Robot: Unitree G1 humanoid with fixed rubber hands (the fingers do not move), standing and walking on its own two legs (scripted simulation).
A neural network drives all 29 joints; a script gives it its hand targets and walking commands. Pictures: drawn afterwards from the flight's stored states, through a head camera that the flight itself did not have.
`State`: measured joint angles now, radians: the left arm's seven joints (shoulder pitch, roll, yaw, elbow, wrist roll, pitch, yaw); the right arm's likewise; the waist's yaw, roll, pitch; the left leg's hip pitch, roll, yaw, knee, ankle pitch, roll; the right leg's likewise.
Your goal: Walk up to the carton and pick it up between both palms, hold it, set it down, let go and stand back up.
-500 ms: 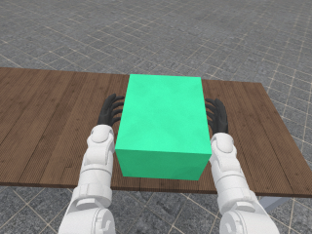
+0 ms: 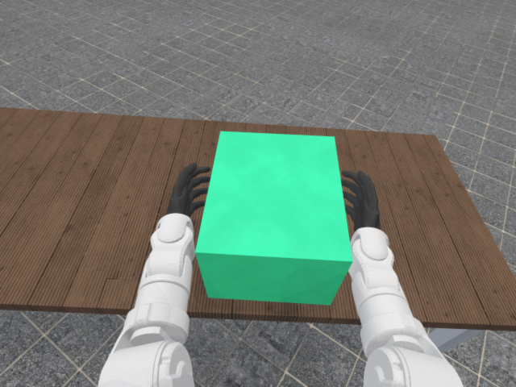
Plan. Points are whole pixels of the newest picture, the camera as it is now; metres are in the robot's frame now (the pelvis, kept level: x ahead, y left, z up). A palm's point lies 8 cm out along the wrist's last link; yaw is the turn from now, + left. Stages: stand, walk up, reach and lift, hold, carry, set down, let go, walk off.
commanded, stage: set down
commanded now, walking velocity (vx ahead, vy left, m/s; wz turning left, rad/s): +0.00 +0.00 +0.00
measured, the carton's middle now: (273, 214) +0.39 -0.02 +0.04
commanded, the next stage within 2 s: none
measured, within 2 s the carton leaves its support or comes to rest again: neither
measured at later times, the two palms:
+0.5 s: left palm (186, 217) +0.38 +0.13 +0.03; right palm (360, 224) +0.37 -0.17 +0.05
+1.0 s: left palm (188, 228) +0.38 +0.13 +0.00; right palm (355, 232) +0.37 -0.17 +0.02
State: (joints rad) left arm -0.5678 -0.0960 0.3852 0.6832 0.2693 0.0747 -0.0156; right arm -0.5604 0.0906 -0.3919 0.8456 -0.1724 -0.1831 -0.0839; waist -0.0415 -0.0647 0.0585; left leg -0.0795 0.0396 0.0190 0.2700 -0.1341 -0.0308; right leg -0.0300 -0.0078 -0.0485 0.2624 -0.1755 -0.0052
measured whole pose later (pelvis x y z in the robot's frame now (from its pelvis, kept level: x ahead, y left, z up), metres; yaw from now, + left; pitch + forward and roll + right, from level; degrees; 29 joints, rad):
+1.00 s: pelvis +0.01 +0.00 +0.00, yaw +0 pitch +7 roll +0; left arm -0.57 -0.08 0.40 0.90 0.28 -0.21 0.02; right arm -0.56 0.09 -0.49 0.96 -0.29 -0.39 -0.07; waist -0.04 -0.06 0.00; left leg -0.27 0.04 0.02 0.27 -0.12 -0.03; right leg -0.22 -0.01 -0.05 0.26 -0.16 -0.01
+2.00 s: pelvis +0.00 +0.01 -0.01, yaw -1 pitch +12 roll -1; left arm -0.67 -0.05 0.43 1.02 0.29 -0.32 0.06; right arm -0.61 0.09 -0.57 1.04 -0.36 -0.42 -0.09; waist -0.04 -0.04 -0.05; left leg -0.42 0.04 0.02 0.35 -0.14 -0.03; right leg -0.36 -0.01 -0.04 0.31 -0.16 0.00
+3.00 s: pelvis -0.03 +0.01 -0.03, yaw -2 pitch +20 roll -1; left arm -0.90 0.23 -0.08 1.39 -0.21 -0.25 0.11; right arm -0.84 -0.28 0.06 1.28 0.32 -0.21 -0.03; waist -0.04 0.02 -0.31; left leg -0.75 0.07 0.03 0.60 -0.19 -0.03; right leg -0.70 0.01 -0.03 0.56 -0.21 0.00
